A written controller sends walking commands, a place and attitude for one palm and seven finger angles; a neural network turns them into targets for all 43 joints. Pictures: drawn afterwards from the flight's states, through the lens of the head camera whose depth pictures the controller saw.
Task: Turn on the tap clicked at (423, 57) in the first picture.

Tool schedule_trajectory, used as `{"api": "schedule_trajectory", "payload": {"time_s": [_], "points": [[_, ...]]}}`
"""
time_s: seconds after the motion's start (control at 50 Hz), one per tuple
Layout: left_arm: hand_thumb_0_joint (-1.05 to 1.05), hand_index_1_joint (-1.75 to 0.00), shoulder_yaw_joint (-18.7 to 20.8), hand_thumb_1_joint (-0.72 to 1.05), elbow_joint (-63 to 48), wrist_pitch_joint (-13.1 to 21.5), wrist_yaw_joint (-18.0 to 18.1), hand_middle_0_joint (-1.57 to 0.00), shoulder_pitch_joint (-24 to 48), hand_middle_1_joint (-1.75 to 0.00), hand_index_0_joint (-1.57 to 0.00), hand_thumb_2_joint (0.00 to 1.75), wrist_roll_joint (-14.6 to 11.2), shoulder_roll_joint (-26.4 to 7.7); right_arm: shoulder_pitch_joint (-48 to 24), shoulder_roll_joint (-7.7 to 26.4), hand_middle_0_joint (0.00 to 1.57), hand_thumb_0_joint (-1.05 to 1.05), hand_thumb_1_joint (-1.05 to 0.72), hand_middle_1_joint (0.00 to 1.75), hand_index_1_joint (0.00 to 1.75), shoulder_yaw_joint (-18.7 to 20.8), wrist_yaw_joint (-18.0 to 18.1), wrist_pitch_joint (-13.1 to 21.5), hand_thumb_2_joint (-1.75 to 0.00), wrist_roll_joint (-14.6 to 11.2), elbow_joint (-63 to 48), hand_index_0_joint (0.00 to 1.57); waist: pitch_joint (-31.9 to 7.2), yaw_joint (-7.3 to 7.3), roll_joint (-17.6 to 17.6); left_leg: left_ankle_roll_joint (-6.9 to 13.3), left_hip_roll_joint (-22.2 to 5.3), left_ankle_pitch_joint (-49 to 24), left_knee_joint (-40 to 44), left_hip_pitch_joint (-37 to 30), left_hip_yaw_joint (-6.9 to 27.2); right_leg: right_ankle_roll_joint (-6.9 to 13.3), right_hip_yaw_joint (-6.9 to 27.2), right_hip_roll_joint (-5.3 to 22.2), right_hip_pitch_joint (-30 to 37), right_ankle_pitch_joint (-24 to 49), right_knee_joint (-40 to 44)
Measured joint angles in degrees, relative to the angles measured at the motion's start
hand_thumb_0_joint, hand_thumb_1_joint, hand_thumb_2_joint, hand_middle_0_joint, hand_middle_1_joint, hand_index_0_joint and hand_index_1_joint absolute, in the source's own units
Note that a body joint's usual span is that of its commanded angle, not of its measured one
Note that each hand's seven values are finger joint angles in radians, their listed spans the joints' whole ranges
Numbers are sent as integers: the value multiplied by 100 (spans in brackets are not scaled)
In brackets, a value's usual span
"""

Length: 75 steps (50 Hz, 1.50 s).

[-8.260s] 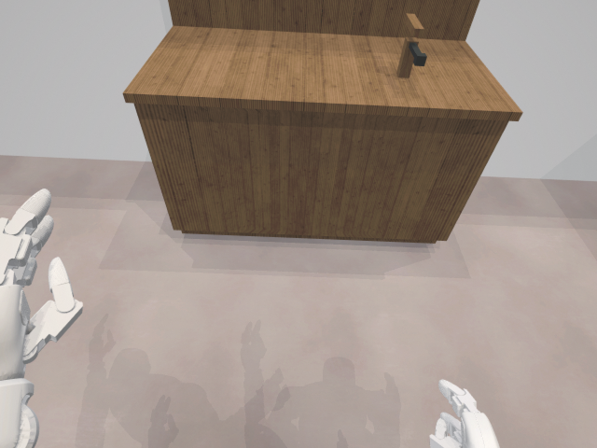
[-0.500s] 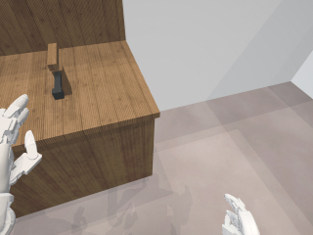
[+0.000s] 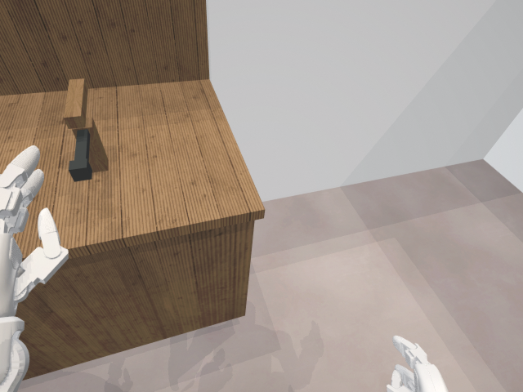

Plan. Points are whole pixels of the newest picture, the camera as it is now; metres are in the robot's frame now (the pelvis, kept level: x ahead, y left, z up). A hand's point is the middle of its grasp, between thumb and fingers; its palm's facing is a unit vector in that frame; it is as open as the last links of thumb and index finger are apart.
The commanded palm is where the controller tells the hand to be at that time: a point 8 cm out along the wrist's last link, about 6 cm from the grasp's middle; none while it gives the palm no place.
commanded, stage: shuffle to correct the standing spot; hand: left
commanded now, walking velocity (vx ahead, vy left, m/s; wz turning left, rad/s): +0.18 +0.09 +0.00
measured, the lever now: (80, 170) +0.43 +0.37 +0.07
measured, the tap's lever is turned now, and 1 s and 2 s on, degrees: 0 0 0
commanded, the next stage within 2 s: come to a stop and stand still in 0.46 s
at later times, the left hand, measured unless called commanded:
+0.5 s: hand (78, 199) +0.29 +0.27 +0.17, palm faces +0.46 -0.81 -0.37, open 7.4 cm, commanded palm +0.23 +0.30 +0.19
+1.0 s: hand (82, 163) +0.36 +0.30 +0.16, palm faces +0.41 -0.81 -0.41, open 7.4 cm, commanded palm +0.30 +0.33 +0.19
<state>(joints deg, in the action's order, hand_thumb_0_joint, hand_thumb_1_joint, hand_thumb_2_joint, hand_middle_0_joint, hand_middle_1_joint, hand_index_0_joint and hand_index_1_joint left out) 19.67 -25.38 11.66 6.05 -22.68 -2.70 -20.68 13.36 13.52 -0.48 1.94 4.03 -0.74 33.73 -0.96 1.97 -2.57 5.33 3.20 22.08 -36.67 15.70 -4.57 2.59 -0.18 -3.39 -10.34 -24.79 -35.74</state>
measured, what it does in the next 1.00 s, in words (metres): walks ahead: right foot, then left foot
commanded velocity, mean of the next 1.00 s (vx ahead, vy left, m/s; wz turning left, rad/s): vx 0.03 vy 0.03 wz -0.01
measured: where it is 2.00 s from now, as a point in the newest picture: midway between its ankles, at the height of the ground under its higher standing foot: outside the picture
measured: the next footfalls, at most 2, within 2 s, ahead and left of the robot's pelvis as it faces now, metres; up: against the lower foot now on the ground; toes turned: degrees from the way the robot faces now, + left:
right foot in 0.34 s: +0.18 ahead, -0.05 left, +0.00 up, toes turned +3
left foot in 0.54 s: +0.17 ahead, +0.16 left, +0.00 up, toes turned +3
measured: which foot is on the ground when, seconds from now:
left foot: down 0.00-0.34, up 0.36-0.52, down 0.54-1.00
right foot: down 0.00-0.02, up 0.04-0.32, down 0.34-1.00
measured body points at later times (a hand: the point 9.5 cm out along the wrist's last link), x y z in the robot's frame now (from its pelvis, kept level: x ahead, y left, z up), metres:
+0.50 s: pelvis +0.09 +0.01 -0.01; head +0.11 +0.03 +0.44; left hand +0.26 +0.31 +0.19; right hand +0.27 -0.22 -0.09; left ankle +0.12 +0.15 -0.70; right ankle +0.14 -0.10 -0.72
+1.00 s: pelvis +0.15 +0.05 +0.01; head +0.19 +0.06 +0.46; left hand +0.33 +0.34 +0.18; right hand +0.33 -0.16 -0.08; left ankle +0.15 +0.16 -0.72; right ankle +0.14 -0.06 -0.72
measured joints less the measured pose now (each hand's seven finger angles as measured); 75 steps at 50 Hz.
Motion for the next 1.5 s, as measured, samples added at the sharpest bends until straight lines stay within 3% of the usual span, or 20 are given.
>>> {"api": "schedule_trajectory", "payload": {"time_s": [0.08, 0.14, 0.22, 0.3, 0.36, 0.4, 0.44, 0.54, 0.64, 0.68, 0.72, 0.82, 0.88, 1.02, 1.2, 1.24, 1.28, 1.36, 1.44, 1.5], "points": [[2, -30, 117, 89, -13, -58, 43, -21, 182, -30, -20, 90, 20, -45, -129, -157, 20, 1, -90, 30, 30, 45, -84, 69, -90, 66, -17, 20, 309, -242, -40, 134, 186, -92, 261, -370, -46, -55, 126, 94, -1011, -284, -2549], [2, -30, 141, 89, -254, -45, -16, -21, 5, -30, -20, 90, 31, -194, 5, -296, 20, 1, -90, 30, 30, -2, -189, 113, -90, 67, -65, 20, 302, -427, 83, 136, 177, -249, 699, -611, 115, -79, -50, 184, -1753, 18, -3198], [2, -30, 354, 89, -629, 159, -82, -21, -573, -30, -21, 90, 52, -409, 220, -376, 21, 1, -90, 30, 30, -40, -219, 124, -90, 37, -108, 20, 307, -412, 251, 82, 80, -324, 1099, -832, 171, -134, -453, 419, -2113, 852, -2062], [1, -30, 485, 89, -576, 188, -95, -21, -848, -30, -21, 90, 35, -541, 398, -316, 21, 1, -90, 30, 30, -35, -139, 83, -90, 22, -94, 20, 348, -302, 472, 31, -6, 48, 715, -852, 238, -101, -785, 403, -1629, 1309, -444], [1, -30, 459, 89, -410, 161, -96, -21, -498, -30, -21, 90, 59, -622, 397, -225, 21, 1, -90, 30, 30, 25, -121, 30, -90, -1, 15, 20, 351, -283, 465, -196, 2, 436, -1352, 23, 227, 141, -822, 454, -1138, 1151, 89], [1, -30, 356, 89, -304, 154, -96, -21, -175, -30, -21, 90, 73, -300, 112, -79, 21, 1, -90, 30, 30, 72, -148, -68, -90, 46, 241, 20, 485, -161, 564, -336, -126, 610, -2746, 698, 364, 41, -870, 403, -1167, 871, -268], [1, -30, 313, 89, -302, 151, -70, -21, -77, -30, -21, 90, 91, -67, -106, -37, 21, 1, -90, 30, 30, 114, -200, -132, -90, 55, 311, 20, 569, -62, 447, -391, -328, 620, -3017, 1121, 440, -61, -785, 425, -1133, 856, -364], [2, -30, 159, 89, -743, 52, -8, -21, -82, -30, -21, 90, 99, 45, -288, 0, 21, 1, -90, 30, 30, 120, -83, -20, -90, 64, 61, 20, 573, -45, 26, -468, -723, -230, -661, 725, 495, -184, -543, 666, -1098, 482, -834], [2, -30, 335, 89, -552, 139, 59, -21, 169, -30, -21, 90, 184, -258, -325, -293, 20, 1, -91, 30, 30, 172, 43, 234, -90, 41, -20, 20, 464, -146, -58, -654, -528, -322, -569, 453, 367, -195, -152, 476, -1246, -435, -2001], [2, -30, 470, 89, -425, 131, 90, -21, 232, -30, -21, 90, 179, -379, -240, -395, 20, 1, -90, 30, 30, 71, 2, 280, -90, -6, -59, 20, 362, -177, 4, -690, -496, -379, -373, 374, 413, -232, -229, 385, -980, -67, -1265], [2, -30, 580, 89, -340, 132, 139, -21, 214, -30, -21, 90, 177, -410, -189, -425, 20, 1, -90, 30, 30, -46, -54, 304, -90, -30, -78, 20, 282, -160, 108, -727, -511, -347, -354, 377, 407, -74, -252, 316, -713, 415, -489], [1, -30, 235, 89, -67, -46, 153, -21, -23, -30, -20, 90, 103, -7, -154, -331, 21, 1, -90, 30, 30, -146, -110, 236, -90, -30, 133, 20, 231, -149, 385, -657, -451, -36, -677, 476, 327, -34, -238, 290, -489, 552, 84], [1, -30, 76, 89, -62, -181, 150, -21, -295, -30, -20, 90, 105, 81, -158, -272, 21, 1, -90, 30, 30, -191, -37, 202, -90, 5, 121, 20, 318, -151, 350, -607, -429, -808, 106, 223, 227, -116, -169, 300, -468, 636, 245], [2, -30, 24, 89, -456, -391, 200, -21, -309, -30, -21, 90, 75, -124, -259, -367, 21, 1, -90, 30, 30, -101, 119, 234, -90, 48, 60, 20, 561, -57, -45, -462, -318, -656, 703, -92, 74, -194, -30, 397, -454, 677, 334], [2, -30, 210, 89, -623, -181, 218, -21, -435, -30, -21, 90, 11, -246, -436, -320, 21, 1, -90, 30, 30, -90, 63, 191, -90, 18, -93, 20, 296, -229, 286, -567, -543, -788, 882, -110, 179, -117, -132, 164, -190, 1063, 1033], [2, -30, 364, 89, -91, -72, -118, -21, 257, -30, -21, 90, 272, -645, -282, -288, 21, 1, -90, 30, 30, 47, 85, 329, -90, 95, -107, 20, 297, 3, 280, -555, -562, -850, 849, -38, 185, -97, -161, 148, -226, 1111, 1050], [1, -30, 630, 88, 556, 38, -168, -21, 848, -30, -21, 90, 172, -828, -307, -228, 21, 1, -90, 30, 30, 62, 35, 297, -90, 57, -40, 20, 318, 94, 239, -586, -550, -930, 977, -72, 161, -65, -142, 160, -305, 1132, 970], [1, -30, 670, 89, 874, -106, -46, -21, 784, -30, -21, 90, -47, -411, -315, -13, 21, 1, -90, 30, 30, 136, -107, 253, -90, -57, -135, 20, 359, 20, 374, -536, -574, -1004, 958, -96, 26, -146, -9, 144, -325, 1242, 958], [2, -30, -172, 90, 452, -209, -126, -20, -29, -30, -20, 90, 0, 236, -178, 101, 21, 1, -90, 30, 30, 218, -108, 216, -90, -70, -183, 20, 326, -108, 432, -461, -570, -1011, 870, -72, -11, -205, 29, 152, -288, 1340, 1018], [2, -30, -516, 89, 210, -241, -209, -20, -449, -30, -20, 90, 55, 287, -57, 28, 20, 1, -90, 30, 30, 180, 9, 169, -90, -27, -136, 20, 319, -155, 252, -416, -518, -1022, 817, -32, 51, -208, 16, 172, -289, 1389, 1030]]}}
